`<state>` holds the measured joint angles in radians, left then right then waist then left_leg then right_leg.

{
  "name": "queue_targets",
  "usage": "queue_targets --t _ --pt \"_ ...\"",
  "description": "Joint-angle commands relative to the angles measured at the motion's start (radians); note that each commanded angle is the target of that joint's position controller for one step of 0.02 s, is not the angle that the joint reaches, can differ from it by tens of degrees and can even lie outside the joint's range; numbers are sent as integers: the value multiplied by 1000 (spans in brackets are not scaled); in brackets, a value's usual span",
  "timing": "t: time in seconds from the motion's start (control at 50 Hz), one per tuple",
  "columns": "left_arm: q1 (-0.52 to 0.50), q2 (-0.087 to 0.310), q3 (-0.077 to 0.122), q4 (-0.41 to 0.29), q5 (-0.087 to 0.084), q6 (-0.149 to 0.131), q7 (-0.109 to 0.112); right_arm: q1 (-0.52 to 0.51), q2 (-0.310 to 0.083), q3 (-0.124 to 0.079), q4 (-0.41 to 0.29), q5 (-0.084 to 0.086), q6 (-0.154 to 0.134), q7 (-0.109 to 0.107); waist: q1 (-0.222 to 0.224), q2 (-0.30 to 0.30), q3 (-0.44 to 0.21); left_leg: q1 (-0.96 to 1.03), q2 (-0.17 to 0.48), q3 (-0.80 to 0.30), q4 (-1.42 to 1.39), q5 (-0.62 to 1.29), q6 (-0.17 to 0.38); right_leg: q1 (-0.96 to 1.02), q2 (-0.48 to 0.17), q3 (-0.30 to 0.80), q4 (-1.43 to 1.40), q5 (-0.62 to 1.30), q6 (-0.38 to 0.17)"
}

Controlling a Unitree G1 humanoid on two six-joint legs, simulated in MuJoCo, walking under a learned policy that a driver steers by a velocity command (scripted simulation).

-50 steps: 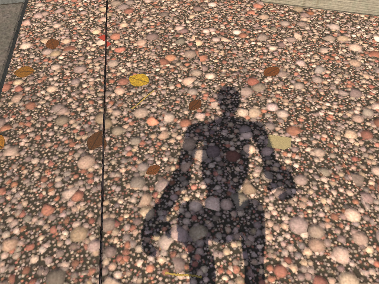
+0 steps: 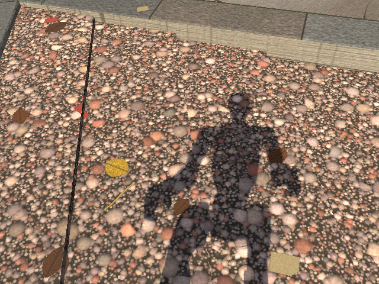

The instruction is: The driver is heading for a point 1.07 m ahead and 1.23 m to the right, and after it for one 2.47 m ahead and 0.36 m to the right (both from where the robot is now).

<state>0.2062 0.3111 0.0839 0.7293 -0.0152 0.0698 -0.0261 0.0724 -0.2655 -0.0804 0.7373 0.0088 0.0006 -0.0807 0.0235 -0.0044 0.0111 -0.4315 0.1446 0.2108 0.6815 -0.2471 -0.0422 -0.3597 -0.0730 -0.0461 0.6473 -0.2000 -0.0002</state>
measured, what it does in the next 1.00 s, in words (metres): steps to the right, turning right: right foot 0.04 m lower, then left foot 0.04 m higher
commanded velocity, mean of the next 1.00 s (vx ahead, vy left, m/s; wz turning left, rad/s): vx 0.50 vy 0.00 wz -0.95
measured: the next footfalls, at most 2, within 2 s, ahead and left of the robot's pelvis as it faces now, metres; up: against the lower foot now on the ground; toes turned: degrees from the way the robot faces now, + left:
right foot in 0.02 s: +0.05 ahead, -0.11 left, -0.04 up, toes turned -4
left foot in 0.44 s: +0.16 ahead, +0.09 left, +0.00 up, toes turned -31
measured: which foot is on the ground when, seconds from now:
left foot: down 0.00-0.02, up 0.04-0.42, down 0.44-0.94, up 0.96-1.00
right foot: up 0.00-0.00, down 0.02-0.44, up 0.46-0.90, down 0.92-1.00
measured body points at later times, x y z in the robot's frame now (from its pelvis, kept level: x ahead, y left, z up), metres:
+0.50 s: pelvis +0.05 -0.01 +0.00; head +0.07 -0.02 +0.45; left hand +0.33 +0.16 -0.07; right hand +0.07 -0.33 -0.08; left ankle +0.12 +0.10 -0.71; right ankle +0.00 -0.11 -0.71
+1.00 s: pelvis +0.20 -0.27 -0.03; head +0.23 -0.31 +0.41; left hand +0.54 -0.27 -0.12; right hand -0.04 -0.43 -0.15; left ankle +0.19 +0.05 -0.60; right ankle +0.17 -0.34 -0.75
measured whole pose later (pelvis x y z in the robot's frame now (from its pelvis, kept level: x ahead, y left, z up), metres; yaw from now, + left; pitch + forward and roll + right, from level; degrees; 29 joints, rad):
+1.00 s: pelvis +0.20 -0.27 -0.03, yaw -57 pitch +3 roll +0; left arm 0.13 0.37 0.07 0.68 0.03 0.01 -0.06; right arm 0.39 -0.31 -0.05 0.82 -0.04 -0.04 0.01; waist -0.07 -0.02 0.05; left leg -0.11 0.19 0.06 1.20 -0.46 -0.07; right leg -0.46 0.07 -0.06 0.69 -0.29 -0.11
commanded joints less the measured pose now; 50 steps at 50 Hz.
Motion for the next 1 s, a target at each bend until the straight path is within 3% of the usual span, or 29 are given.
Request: queue_targets --t 0.02,0.04,0.06,0.08,0.12,0.14,0.18,0.28,0.3,0.34,0.4,0.44,0.46,0.48,0.5,0.52,0.56,0.6,0.64,0.74,0.82,0.86,0.88,0.9,0.92,0.94,0.96,0.98,1.0 --pt "177 106 45 4 22 -12 -2 -13 -42 -24 -25 -5 13 6 50 -161 -33 -209 43 -3 290 -245 26 263 -22 127 -215 257 -97" --pt "154 226 53 -50 38 -35 9 -7 -1 -15 -64 -38 22 12 -20 -410 29 -493 -92 -48 693 -492 -38 261 -228 511 -198 639 -203" --pt "157 285 65 -87 78 -60 -8 -80 -34 -20 -108 -32 11 8 43 -349 -105 -506 -142 -225 816 -462 -21 232 -302 639 -307 555 -336" --pt "116 279 70 -89 71 -75 -11 -125 -63 -28 -123 -14 2 -3 31 -247 -74 -567 -143 -266 849 -357 10 231 -257 629 -338 313 -311" --pt "-12 184 41 -120 17 -64 24 -95 -82 -37 -85 -26 0 -26 -21 -128 -61 -551 -111 -307 797 -179 27 204 -175 511 -292 230 -195" --pt "-49 163 32 -142 8 -55 39 -67 -98 -43 -83 -33 1 -27 -42 -140 -85 -489 -118 -312 750 -131 21 172 -149 480 -281 253 -175" --pt "-28 138 24 -159 13 -46 62 -63 -69 -34 -92 -34 -6 -16 -34 -133 -137 -441 -155 -305 718 -89 11 195 -114 457 -262 346 -168" --pt "24 145 37 -172 -1 -29 92 -96 -13 2 -120 -25 -18 6 -5 -112 -180 -407 -196 -332 458 -93 -15 304 -95 508 -229 418 -164" --pt "22 143 39 -181 -10 -27 92 -82 -17 4 -118 -21 -22 16 -4 -105 -200 -373 -196 -331 392 -82 -14 291 -79 528 -258 181 -162" --pt "21 149 39 -199 -18 -29 83 -88 -29 0 -121 -5 -34 41 9 -151 -145 -287 -212 -303 241 -103 -7 187 -62 596 -344 -321 -179" --pt "-3 152 32 -222 -14 -43 63 -14 -79 -33 -113 14 -73 70 -39 -225 -79 -1 -243 -263 29 -189 16 -7 -40 646 -382 -546 -189" --pt "-108 96 8 -266 -12 -59 58 207 -131 -69 -49 30 -93 75 -164 -205 -75 397 -164 -296 -146 -126 67 -288 32 569 -269 -553 -120" --pt "-154 -1 -19 -319 -31 -66 61 365 -233 -93 -19 -11 -96 76 -200 90 -149 620 102 -727 -324 -524 199 -551 169 353 61 -519 -64" --pt "-126 6 -24 -338 -40 -87 51 273 -251 -95 -53 -55 -116 84 -128 247 -95 514 266 -1127 -430 -743 308 -665 117 328 360 -341 -36" --pt "-123 89 -2 -319 -25 -91 40 174 -177 -73 -92 -38 -124 76 -100 177 -31 412 255 -1034 -428 -705 303 -665 64 301 469 -240 -34" --pt "-201 149 21 -310 93 -65 6 137 -143 -43 -81 -82 -86 80 -106 68 22 293 250 -883 -433 -657 251 -633 52 216 488 -141 -41" --pt "-112 113 18 -285 81 -45 -51 137 -145 -31 -65 -55 -64 70 -61 104 28 197 141 -623 -466 -478 182 -501 38 180 526 -9 -7" --pt "-58 104 12 -256 54 -31 -79 153 -154 -28 -54 -45 -69 74 -40 149 19 178 100 -456 -510 -378 145 -429 34 145 536 82 18" --pt "-93 108 10 -250 44 -23 -86 199 -172 -32 -41 -44 -80 78 -55 140 35 228 113 -362 -542 -339 135 -425 25 128 475 131 31" --pt "-229 104 3 -246 47 -24 -110 309 -213 -43 -4 -49 -90 69 -114 141 86 418 146 -165 -579 -254 102 -414 -7 50 217 150 13" --pt "-332 87 -13 -243 69 -39 -108 367 -221 -39 33 -44 -80 64 -141 126 158 507 164 -20 -581 -123 85 -340 -5 -52 19 75 -56" --pt "-314 88 -15 -224 79 -43 -89 374 -236 -35 52 -35 -66 64 -111 122 155 566 162 50 -482 243 76 -269 37 -103 -56 -15 -105" --pt "-255 99 -9 -204 77 -48 -73 376 -257 -34 58 -30 -58 65 -69 123 105 589 164 76 -356 594 76 -177 88 -133 -69 -68 -136" --pt "-94 116 4 -155 64 -59 -54 368 -287 -37 60 -29 -45 70 16 124 7 578 172 91 -135 913 89 -5 156 -162 -59 -114 -171" --pt "155 143 26 -69 64 -68 -34 350 -295 -33 47 -26 -38 76 135 79 -131 423 160 112 190 954 78 321 197 -139 -85 -88 -210" --pt "259 246 60 -20 64 -65 -18 380 -206 -6 15 -46 -47 86 136 -58 -223 23 92 82 509 407 50 684 50 114 -63 -317 -234" --pt "244 396 92 -37 29 -58 -16 294 -127 9 -86 -61 -70 99 86 -281 -282 -359 -108 -38 810 -279 -14 859 -158 670 -252 -473 -338" --pt "319 383 90 -30 25 -63 -15 123 -199 2 -133 -53 -85 95 152 -108 -263 -490 -94 -200 835 -228 -2 889 -171 728 -322 -225 -328" --pt "314 352 82 -2 32 -71 -5 80 -203 9 -133 -39 -101 91 139 -47 -158 -507 -53 -221 776 -154 20 816 -156 623 -319 -16 -312"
